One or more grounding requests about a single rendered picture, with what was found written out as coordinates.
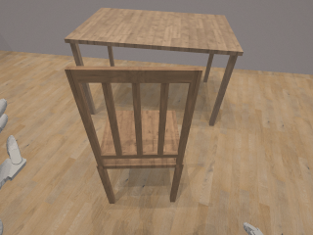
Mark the table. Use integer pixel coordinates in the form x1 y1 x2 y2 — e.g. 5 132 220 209
65 8 244 126

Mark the left robot hand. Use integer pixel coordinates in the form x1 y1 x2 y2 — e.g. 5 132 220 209
0 98 26 189

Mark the chair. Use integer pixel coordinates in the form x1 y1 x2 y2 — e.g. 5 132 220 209
65 66 202 204

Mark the right robot hand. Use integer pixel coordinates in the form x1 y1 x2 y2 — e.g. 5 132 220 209
243 222 263 235

